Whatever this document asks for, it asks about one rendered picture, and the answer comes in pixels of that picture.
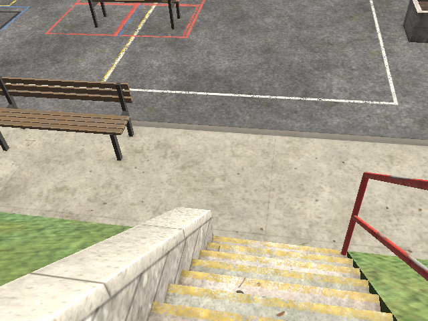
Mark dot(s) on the stairs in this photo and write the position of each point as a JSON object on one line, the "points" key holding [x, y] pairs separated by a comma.
{"points": [[247, 280]]}

